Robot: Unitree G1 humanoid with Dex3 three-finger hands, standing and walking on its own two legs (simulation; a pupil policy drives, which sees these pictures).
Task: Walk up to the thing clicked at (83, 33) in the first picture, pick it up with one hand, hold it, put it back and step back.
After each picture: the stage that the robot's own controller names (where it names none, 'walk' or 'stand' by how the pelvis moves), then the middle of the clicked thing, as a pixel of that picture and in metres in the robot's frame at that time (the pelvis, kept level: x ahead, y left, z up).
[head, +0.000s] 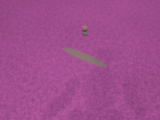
stand; (84, 30) +1.54 +0.02 -0.72
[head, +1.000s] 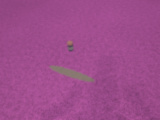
walk; (70, 46) +1.42 +0.28 -0.70
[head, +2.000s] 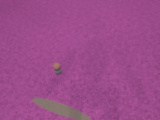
walk; (57, 68) +0.91 +0.36 -0.71
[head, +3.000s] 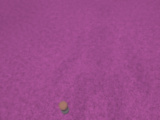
walk; (64, 107) +0.53 +0.26 -0.72
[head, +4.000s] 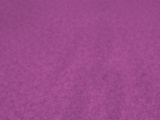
stand; out of the picture +0.35 +0.21 -0.71
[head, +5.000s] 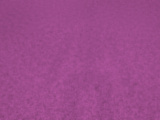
stand; out of the picture +0.30 +0.19 -0.72
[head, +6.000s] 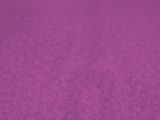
stand; out of the picture +0.30 +0.19 -0.73
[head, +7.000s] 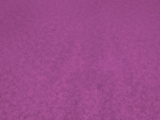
stand; out of the picture +0.30 +0.19 -0.73
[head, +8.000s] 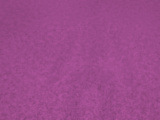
stand; out of the picture +0.29 +0.19 -0.73
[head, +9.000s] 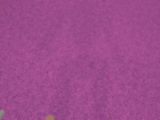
go down; out of the picture +0.32 +0.20 -0.68
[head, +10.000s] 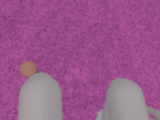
go down; (30, 71) +0.36 +0.24 -0.30
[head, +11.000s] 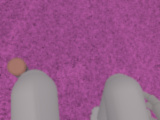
close in; (19, 69) +0.36 +0.26 -0.27
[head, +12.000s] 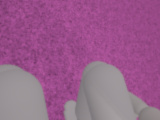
close in; out of the picture +0.33 +0.28 -0.21
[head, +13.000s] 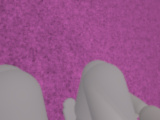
close; out of the picture +0.34 +0.29 -0.21
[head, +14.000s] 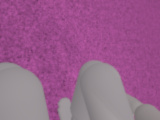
lift; out of the picture +0.33 +0.29 -0.22
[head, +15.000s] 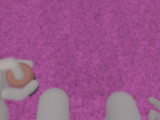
lift; (24, 81) +0.31 +0.21 -0.02
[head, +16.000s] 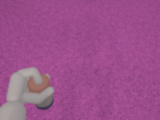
hold; (41, 92) +0.31 +0.16 -0.01
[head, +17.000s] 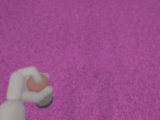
hold; (40, 91) +0.31 +0.17 -0.01
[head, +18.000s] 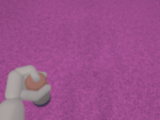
hold; (39, 90) +0.32 +0.17 -0.01
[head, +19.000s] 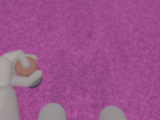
crouch; (29, 73) +0.37 +0.20 -0.07
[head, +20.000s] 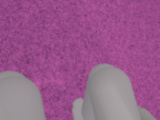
lower; out of the picture +0.36 +0.28 -0.21
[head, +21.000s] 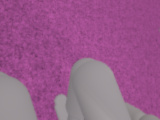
lower; out of the picture +0.38 +0.31 -0.21
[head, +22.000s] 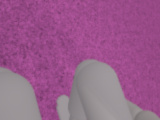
lower; out of the picture +0.37 +0.31 -0.22
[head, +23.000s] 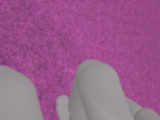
lower; out of the picture +0.36 +0.31 -0.22
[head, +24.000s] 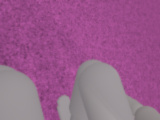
loosen; out of the picture +0.35 +0.31 -0.21
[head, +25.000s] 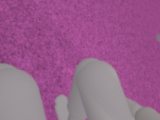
withdraw; out of the picture +0.34 +0.28 -0.22
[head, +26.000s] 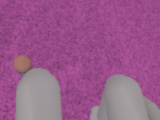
stand; (23, 66) +0.37 +0.26 -0.29
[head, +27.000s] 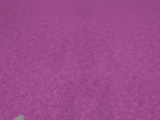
stand; out of the picture +0.31 +0.18 -0.65
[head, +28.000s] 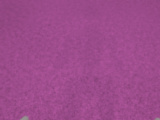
stand; out of the picture +0.34 +0.20 -0.66
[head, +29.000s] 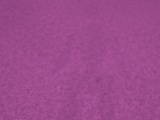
stand; out of the picture +0.34 +0.19 -0.68
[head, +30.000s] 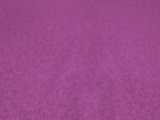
walk; out of the picture +0.34 +0.18 -0.72
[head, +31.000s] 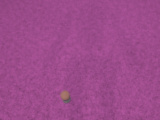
walk; (65, 97) +0.48 +0.18 -0.70
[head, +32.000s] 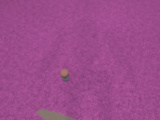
walk; (65, 75) +0.72 +0.21 -0.70
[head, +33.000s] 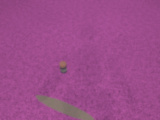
stand; (63, 67) +0.95 +0.23 -0.70
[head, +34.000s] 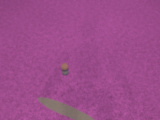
stand; (65, 69) +0.94 +0.21 -0.72
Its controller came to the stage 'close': yes
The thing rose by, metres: 0.70
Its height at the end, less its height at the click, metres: +0.00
